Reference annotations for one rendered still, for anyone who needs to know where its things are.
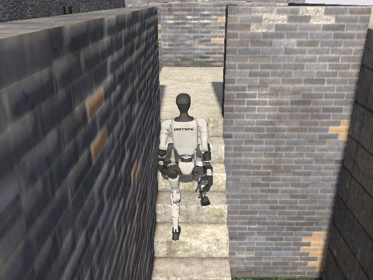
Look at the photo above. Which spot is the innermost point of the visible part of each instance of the stairs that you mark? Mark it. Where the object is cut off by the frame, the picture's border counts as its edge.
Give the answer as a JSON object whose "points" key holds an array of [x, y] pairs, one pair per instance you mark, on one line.
{"points": [[201, 253]]}

